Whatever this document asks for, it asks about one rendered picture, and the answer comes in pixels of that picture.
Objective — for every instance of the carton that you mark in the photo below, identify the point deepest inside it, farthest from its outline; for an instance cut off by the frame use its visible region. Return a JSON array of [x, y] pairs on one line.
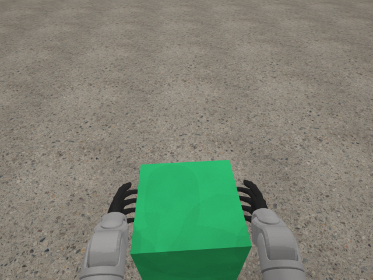
[[189, 223]]

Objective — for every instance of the robot left hand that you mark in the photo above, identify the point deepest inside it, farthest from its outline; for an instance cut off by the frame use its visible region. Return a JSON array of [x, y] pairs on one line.
[[119, 203]]

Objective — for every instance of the robot right forearm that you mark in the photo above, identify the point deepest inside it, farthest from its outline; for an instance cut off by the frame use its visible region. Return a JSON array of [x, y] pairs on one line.
[[279, 255]]

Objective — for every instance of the robot left forearm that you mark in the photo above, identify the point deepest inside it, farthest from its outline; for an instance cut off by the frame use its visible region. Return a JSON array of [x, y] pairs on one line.
[[105, 253]]

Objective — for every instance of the robot right hand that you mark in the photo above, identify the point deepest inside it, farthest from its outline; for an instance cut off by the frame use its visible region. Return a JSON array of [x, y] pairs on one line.
[[255, 200]]

